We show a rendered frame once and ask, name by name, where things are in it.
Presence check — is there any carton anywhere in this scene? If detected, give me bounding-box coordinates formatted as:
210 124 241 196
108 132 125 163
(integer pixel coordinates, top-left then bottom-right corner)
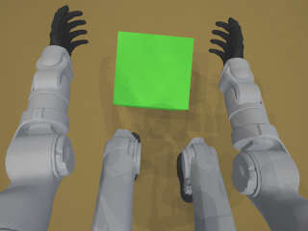
113 31 194 111

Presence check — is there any right robot forearm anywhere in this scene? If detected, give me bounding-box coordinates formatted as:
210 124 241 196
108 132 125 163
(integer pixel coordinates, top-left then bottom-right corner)
218 58 300 185

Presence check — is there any robot right upper arm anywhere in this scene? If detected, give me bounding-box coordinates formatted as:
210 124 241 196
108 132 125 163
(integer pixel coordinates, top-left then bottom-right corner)
231 150 308 231

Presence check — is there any robot left upper arm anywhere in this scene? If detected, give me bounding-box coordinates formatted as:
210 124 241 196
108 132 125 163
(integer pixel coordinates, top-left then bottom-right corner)
0 133 76 231

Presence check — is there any robot left hand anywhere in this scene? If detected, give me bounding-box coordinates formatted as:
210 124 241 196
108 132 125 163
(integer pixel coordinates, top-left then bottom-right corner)
49 5 89 57

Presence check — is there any robot foot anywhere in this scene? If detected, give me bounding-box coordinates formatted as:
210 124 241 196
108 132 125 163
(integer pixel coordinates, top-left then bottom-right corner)
176 153 193 203
131 132 141 181

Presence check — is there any left robot forearm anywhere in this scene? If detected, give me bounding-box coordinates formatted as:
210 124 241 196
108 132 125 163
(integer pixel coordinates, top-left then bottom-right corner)
5 45 74 179

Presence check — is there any robot right hand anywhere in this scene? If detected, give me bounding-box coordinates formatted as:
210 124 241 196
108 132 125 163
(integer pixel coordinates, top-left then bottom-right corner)
208 17 244 66

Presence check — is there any right robot foot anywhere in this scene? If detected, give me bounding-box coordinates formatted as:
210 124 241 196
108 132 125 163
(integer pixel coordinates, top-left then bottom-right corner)
176 153 193 203

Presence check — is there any left robot foot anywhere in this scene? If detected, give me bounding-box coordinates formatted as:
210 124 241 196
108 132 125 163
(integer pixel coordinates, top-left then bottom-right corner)
131 132 141 181

